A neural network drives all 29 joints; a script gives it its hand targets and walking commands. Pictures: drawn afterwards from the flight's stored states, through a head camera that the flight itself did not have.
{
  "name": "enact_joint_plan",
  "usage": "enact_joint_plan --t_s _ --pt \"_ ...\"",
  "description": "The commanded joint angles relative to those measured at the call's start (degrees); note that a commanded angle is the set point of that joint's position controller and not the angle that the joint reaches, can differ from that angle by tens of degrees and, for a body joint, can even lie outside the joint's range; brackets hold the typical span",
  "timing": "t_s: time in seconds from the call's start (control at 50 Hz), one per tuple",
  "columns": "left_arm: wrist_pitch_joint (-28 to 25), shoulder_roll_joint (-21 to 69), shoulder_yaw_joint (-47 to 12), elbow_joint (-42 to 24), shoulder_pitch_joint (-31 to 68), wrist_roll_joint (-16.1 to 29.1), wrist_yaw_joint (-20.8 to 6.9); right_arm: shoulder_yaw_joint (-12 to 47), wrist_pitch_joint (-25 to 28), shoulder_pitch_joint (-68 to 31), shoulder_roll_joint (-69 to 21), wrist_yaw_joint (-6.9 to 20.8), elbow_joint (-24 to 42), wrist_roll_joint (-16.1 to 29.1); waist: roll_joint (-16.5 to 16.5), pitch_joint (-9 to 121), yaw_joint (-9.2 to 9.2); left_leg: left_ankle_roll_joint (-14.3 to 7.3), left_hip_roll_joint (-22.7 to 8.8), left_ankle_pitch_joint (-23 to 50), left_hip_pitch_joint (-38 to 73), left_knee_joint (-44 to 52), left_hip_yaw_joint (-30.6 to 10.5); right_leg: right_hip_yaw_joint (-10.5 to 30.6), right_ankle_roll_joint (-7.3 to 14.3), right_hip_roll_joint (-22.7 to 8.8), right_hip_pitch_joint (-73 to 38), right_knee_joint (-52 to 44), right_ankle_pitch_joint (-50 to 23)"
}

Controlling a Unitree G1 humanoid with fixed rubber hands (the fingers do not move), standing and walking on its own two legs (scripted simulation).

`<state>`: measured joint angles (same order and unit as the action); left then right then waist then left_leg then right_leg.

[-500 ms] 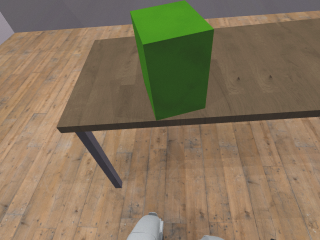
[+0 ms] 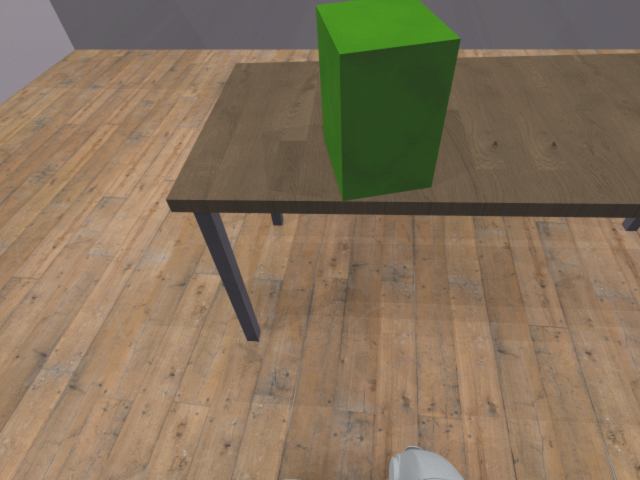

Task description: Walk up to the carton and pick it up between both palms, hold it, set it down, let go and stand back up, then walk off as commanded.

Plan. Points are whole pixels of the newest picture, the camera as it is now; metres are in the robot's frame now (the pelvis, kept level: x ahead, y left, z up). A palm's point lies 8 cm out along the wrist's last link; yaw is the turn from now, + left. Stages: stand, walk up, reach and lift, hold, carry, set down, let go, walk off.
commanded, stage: walk off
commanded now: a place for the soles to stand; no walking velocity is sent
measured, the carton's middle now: (376, 100) +0.76 -0.03 +0.09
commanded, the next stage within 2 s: stand in 0.44 s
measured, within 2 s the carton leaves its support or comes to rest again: neither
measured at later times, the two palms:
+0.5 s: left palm out of the picture +0.06 +0.31 -0.09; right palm out of the picture +0.07 -0.29 -0.12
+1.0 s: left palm out of the picture +0.06 +0.32 -0.09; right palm out of the picture +0.12 -0.28 -0.11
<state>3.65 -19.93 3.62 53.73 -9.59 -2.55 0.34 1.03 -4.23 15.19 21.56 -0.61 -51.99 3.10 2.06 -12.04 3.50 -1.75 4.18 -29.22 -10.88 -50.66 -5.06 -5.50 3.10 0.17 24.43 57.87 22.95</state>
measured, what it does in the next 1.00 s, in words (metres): steps on the spot: right foot, then left foot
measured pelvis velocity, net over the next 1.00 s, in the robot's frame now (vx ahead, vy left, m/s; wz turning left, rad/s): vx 0.02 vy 0.00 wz -0.01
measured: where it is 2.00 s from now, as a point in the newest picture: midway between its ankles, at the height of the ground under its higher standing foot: outside the picture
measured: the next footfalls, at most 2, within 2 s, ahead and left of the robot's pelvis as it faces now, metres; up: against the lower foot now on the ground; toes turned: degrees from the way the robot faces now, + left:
right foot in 0.12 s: +0.07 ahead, -0.10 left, +0.00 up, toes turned -4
left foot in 0.42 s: +0.07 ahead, +0.12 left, +0.00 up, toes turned -7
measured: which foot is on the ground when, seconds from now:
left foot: down 0.00-0.14, up 0.16-0.40, down 0.42-1.00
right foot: up 0.00-0.10, down 0.12-1.00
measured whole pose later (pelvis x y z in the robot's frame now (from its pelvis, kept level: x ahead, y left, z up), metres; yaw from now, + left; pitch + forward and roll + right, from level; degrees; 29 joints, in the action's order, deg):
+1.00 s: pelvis +0.02 +0.00 +0.01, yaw +0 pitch -5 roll +1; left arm -1.8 -20.6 3.6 53.7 -10.7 -2.5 0.2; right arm 1.0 0.2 8.9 21.5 -0.3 -52.0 3.1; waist 2.0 -11.9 3.5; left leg -0.7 4.5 -24.0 -16.7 -45.7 -4.7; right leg -3.7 2.2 -1.3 17.7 47.2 24.7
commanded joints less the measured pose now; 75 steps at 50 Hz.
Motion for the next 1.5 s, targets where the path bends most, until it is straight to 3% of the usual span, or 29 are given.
enact_joint_plan --t_s 0.0,0.02,0.08,0.1,0.12,0.14,0.16,0.24,0.4,0.42,0.46,0.48,0.56,0.62,0.66,0.7,0.74,0.78,0.88,0.92,0.96,1.0,1.04,1.08,1.16,1.2,1.26,1.36,1.48 --pt "-3.1 -15.2 5.0 -5.2 -0.7 3.0 -0.2 -6.7 4.6 -11.7 14.8 -1.1 8.3 -5.6 4.4 -0.3 -1.34 -8.0 -15.4 -13.0 -21.6 34.6 -26.5 11.1 -3.0 -1.3 -5.4 5.0 3.4" --pt "-3.4 -14.4 5.0 -4.9 -2.2 2.8 -0.4 -6.4 4.6 -9.7 14.3 -0.6 8.1 -5.4 8.0 3.1 -1.99 -8.4 -14.9 -11.0 -17.3 33.6 -24.1 9.5 -2.9 -1.8 -7.5 1.5 5.8" --pt "-4.7 -13.3 4.0 -3.2 -2.3 2.6 -0.2 -7.0 4.4 -6.3 15.1 0.2 6.6 -5.0 7.0 8.9 -2.04 -7.3 -13.2 1.4 -10.3 24.1 -19.3 7.4 -1.7 -2.8 -13.5 -20.6 7.5" --pt "-5.3 -14.1 4.5 -2.8 -6.4 2.0 -0.2 -6.9 4.2 -5.8 14.1 0.4 6.8 -5.0 1.4 11.3 0.05 -4.6 -9.7 1.0 -14.0 15.5 -13.1 10.6 -1.5 -3.9 -21.8 -29.1 8.1" --pt "-6.1 -17.6 5.2 -2.0 -10.5 0.8 0.3 -7.0 4.1 -4.4 11.3 0.3 7.1 -4.1 -10.3 13.9 1.53 -1.1 -1.8 7.8 -18.3 -0.8 -6.6 24.4 1.3 -11.9 -27.7 -35.2 6.3" --pt "-6.7 -21.3 5.7 -2.2 -9.4 0.7 0.7 -6.6 3.8 -5.5 10.3 -0.2 6.7 -4.4 -13.3 9.1 1.67 0.3 3.0 -1.4 -25.1 -7.1 -3.6 39.4 4.8 -21.6 -22.8 -42.9 7.2" --pt "-6.6 -22.1 5.6 -3.4 -6.9 1.2 0.7 -8.0 3.7 -3.8 13.4 -0.5 5.1 -5.4 -5.4 6.1 -1.05 0.7 0.3 -4.1 -24.2 -8.8 -6.5 43.9 4.1 -23.7 -16.7 -45.4 14.4" --pt "-7.4 -18.1 4.2 -3.3 -3.7 1.2 0.8 -7.4 4.0 -2.6 13.0 0.7 4.0 -3.8 -5.9 6.8 -2.70 0.5 -2.9 1.6 -19.2 -3.2 -4.2 29.3 2.0 -18.6 -16.6 -40.8 2.7" --pt "-7.0 -18.0 3.9 -4.5 1.3 1.1 0.3 -7.2 4.9 0.9 12.2 0.7 3.0 -3.9 -7.9 8.7 -5.76 -0.2 -4.7 1.9 -7.9 15.3 -0.9 20.7 4.7 -16.5 -10.6 -32.6 -2.1" --pt "-6.8 -16.7 3.2 -4.1 3.0 1.7 0.2 -7.1 5.0 0.8 12.6 0.4 2.2 -3.6 -5.7 9.3 -6.55 -0.8 -4.6 7.9 -2.2 19.2 -3.2 16.5 2.9 -13.1 -5.8 -30.4 -2.4" --pt "-6.1 -13.6 2.7 -4.3 2.7 2.7 0.2 -6.6 5.8 -1.5 14.6 0.4 3.4 -4.3 6.7 10.9 -4.72 -4.0 -11.9 12.0 -4.0 27.4 -19.8 8.4 -0.1 -5.0 -5.9 -18.2 0.6" --pt "-6.1 -13.0 2.6 -3.2 0.7 3.3 0.3 -6.0 6.2 -4.5 14.4 0.4 3.7 -3.8 6.1 10.8 -3.00 -5.8 -14.6 15.1 -6.8 27.4 -23.4 6.5 -0.8 -3.3 -10.6 -17.2 -0.3" --pt "-7.1 -14.5 2.6 -2.3 -4.9 3.3 0.9 -5.4 6.5 -7.9 11.7 0.1 5.2 -3.5 -2.8 17.9 -0.04 -3.5 -8.5 39.8 -6.7 12.2 -10.1 13.7 1.8 -8.4 -22.4 -23.5 -25.1" --pt "-7.1 -17.4 3.2 -2.3 -5.9 2.9 1.3 -5.6 5.5 -7.1 10.9 -0.7 4.8 -2.8 -7.3 17.3 0.07 -0.5 -1.9 23.6 -8.3 -0.8 -1.4 21.9 7.9 -15.9 -21.5 -27.2 -38.5" --pt "-7.1 -17.8 2.9 -3.1 -3.0 2.0 1.1 -6.0 5.0 -5.0 11.2 -0.3 4.1 -3.1 -6.6 14.5 -2.97 -0.5 -2.9 4.5 -10.2 6.3 -1.5 21.5 8.0 -17.1 -18.9 -26.6 -34.3" --pt "-6.6 -16.3 2.3 -3.6 1.0 2.1 0.8 -5.9 5.3 -3.8 10.6 0.0 3.0 -3.4 -3.9 13.8 -4.72 -1.0 -3.9 11.7 -5.6 14.5 -3.4 17.6 6.4 -14.0 -13.5 -25.9 -23.5" --pt "-6.3 -14.1 1.9 -3.7 1.9 2.8 0.6 -6.2 5.9 -3.3 13.0 0.0 3.3 -4.1 2.4 15.8 -4.57 -4.7 -10.6 24.5 0.4 20.2 -16.0 11.3 1.9 -7.5 -7.9 -18.5 -13.0" --pt "-6.2 -12.9 1.5 -3.4 0.8 3.4 0.7 -5.9 6.3 -7.6 14.7 0.1 3.5 -4.1 2.3 14.4 -2.71 -8.1 -15.1 24.9 -3.6 23.8 -22.4 7.0 -0.4 -3.3 -10.2 -16.7 -5.0" --pt "-7.2 -17.1 2.8 -1.8 -3.9 2.6 0.7 -5.0 5.8 -10.8 10.6 -0.2 4.6 -3.3 -6.1 16.6 -0.01 -1.8 -4.1 28.3 -7.3 5.5 -4.4 19.9 5.9 -13.5 -18.3 -29.3 -21.4" --pt "-7.3 -18.6 2.9 -3.0 -1.8 2.1 0.7 -5.7 5.4 -7.8 11.6 -0.3 3.9 -3.4 -4.8 15.5 -1.85 -0.5 -1.8 16.5 -7.7 3.9 -2.1 23.3 9.7 -16.8 -15.2 -29.6 -20.9" --pt "-7.3 -18.5 2.7 -3.2 -0.2 1.8 0.6 -5.9 5.5 -6.3 11.3 -0.1 3.4 -3.5 -6.8 13.7 -3.45 -0.6 -2.4 5.8 -8.1 9.8 -3.0 21.9 8.8 -16.4 -13.8 -29.8 -16.6" --pt "-6.7 -16.1 2.3 -1.7 6.0 2.9 0.6 -4.6 6.3 -4.3 11.2 -0.1 0.2 -3.5 -3.0 16.7 -5.65 -1.8 -6.8 23.8 1.3 17.3 -4.3 15.7 4.9 -11.3 -9.3 -25.7 -15.6" --pt "-5.9 -13.1 1.3 -1.2 4.3 4.1 0.4 -5.2 6.8 -7.2 15.0 -0.4 -0.1 -4.3 -0.2 18.9 -2.61 -5.0 -12.3 32.8 -1.1 21.1 -14.2 8.8 -0.5 -4.5 -13.4 -20.6 -17.8" --pt "-5.9 -12.3 1.2 0.1 2.1 3.9 0.7 -4.5 7.0 -11.1 13.1 -0.6 0.9 -4.4 -0.6 17.9 -1.31 -5.9 -12.1 30.7 -5.9 19.9 -14.2 9.8 0.0 -5.0 -18.1 -22.9 -15.9" --pt "-6.6 -15.8 2.2 -0.3 2.0 3.1 0.7 -3.6 6.5 -9.3 11.1 -0.8 0.2 -3.6 -2.7 18.8 -1.89 -0.9 -5.6 27.5 -3.2 11.0 -4.7 20.2 6.5 -14.1 -16.0 -29.0 -21.9" --pt "-6.5 -15.5 1.9 -0.3 5.6 3.1 0.6 -3.3 6.6 -6.6 10.6 -0.7 -0.5 -3.6 -5.8 17.3 -3.90 -1.5 -5.9 24.7 -1.1 13.2 -3.5 17.2 5.7 -12.6 -12.3 -29.4 -17.4" --pt "-6.0 -13.2 1.3 0.5 4.0 3.5 0.5 -3.7 6.3 -8.0 11.6 -0.5 -1.1 -3.8 -3.4 18.1 -2.59 -3.0 -8.5 29.3 -1.1 18.5 -7.8 12.4 2.0 -7.7 -14.2 -26.9 -18.0" --pt "-6.2 -15.3 1.7 0.6 3.8 3.6 0.8 -3.5 6.6 -8.2 11.4 -0.5 0.0 -3.5 -6.9 17.3 -2.85 -1.4 -5.5 26.0 -2.8 11.5 -3.9 17.4 5.9 -12.6 -13.7 -30.4 -19.0" --pt "-6.5 -13.4 1.1 0.2 4.8 3.5 0.4 -3.4 7.0 -7.5 10.8 -0.2 -0.7 -3.9 -5.3 16.5 -2.93 -1.9 -6.6 26.0 -0.8 17.0 -5.0 15.0 3.4 -9.9 -11.6 -31.0 -16.0"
